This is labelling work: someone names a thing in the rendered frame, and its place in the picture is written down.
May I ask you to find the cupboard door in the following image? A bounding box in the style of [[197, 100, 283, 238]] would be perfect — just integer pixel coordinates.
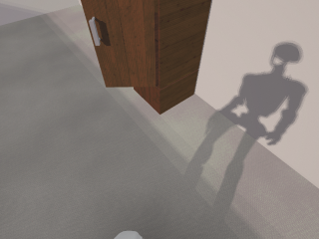
[[81, 0, 157, 88]]

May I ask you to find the handle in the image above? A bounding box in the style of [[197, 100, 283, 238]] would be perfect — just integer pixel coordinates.
[[89, 17, 101, 46]]

